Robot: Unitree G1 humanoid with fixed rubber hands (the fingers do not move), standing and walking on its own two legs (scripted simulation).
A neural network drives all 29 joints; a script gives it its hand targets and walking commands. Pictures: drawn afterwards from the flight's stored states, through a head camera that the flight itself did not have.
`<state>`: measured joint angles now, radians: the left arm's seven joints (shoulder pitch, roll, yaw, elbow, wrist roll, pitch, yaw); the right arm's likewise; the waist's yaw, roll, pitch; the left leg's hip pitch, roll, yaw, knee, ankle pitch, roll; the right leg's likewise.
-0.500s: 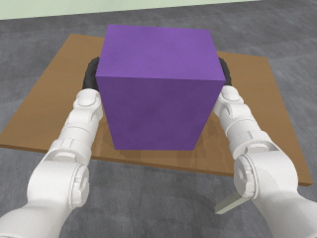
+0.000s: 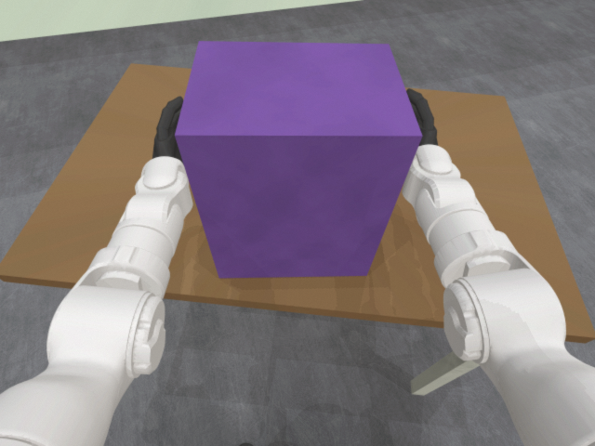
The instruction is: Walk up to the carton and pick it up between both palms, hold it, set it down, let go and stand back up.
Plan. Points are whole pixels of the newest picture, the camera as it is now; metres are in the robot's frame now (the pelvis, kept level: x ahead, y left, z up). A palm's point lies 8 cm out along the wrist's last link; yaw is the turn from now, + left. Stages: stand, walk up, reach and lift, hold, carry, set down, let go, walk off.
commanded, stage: reach and lift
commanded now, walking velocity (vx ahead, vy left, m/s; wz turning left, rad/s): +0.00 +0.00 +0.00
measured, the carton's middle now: (294, 174) +0.46 +0.03 +0.08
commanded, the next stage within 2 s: none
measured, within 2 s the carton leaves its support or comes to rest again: leaves its support in 1.64 s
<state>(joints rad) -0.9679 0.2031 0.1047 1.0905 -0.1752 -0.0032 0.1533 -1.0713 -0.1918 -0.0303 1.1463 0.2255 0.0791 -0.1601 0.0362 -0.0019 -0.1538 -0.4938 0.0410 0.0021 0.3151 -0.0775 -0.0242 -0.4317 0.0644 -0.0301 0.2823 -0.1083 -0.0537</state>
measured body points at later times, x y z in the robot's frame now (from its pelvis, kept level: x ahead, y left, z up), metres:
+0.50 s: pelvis +0.01 +0.00 +0.00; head +0.06 +0.00 +0.45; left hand +0.47 +0.20 +0.12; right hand +0.49 -0.14 +0.13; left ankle +0.03 +0.13 -0.74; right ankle +0.00 -0.08 -0.74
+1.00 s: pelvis +0.03 +0.00 +0.01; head +0.07 +0.01 +0.46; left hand +0.45 +0.19 +0.12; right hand +0.47 -0.14 +0.12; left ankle +0.03 +0.13 -0.74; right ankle +0.00 -0.08 -0.74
